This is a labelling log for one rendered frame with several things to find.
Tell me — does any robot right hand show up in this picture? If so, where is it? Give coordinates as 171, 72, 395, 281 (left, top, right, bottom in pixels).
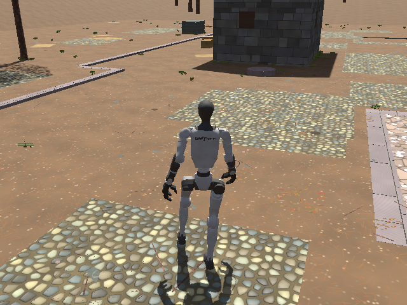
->
221, 171, 236, 184

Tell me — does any robot right forearm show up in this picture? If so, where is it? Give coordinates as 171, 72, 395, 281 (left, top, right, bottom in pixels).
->
226, 153, 236, 175

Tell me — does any robot right upper arm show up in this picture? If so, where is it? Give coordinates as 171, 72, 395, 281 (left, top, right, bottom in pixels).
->
218, 128, 233, 163

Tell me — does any robot left foot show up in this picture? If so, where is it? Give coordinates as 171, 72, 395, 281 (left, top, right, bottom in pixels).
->
177, 231, 186, 245

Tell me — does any robot left hand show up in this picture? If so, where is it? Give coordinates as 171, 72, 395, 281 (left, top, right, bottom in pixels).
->
162, 183, 177, 201

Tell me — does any robot left upper arm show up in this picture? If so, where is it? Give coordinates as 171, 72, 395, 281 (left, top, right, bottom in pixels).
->
174, 127, 192, 163

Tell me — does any robot left forearm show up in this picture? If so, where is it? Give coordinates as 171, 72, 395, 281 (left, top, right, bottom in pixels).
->
165, 153, 180, 185

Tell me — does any robot left thigh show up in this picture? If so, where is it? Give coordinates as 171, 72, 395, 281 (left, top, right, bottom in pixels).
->
181, 176, 195, 208

